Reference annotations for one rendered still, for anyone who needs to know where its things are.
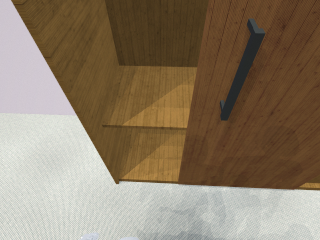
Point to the handle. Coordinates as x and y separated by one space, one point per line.
252 47

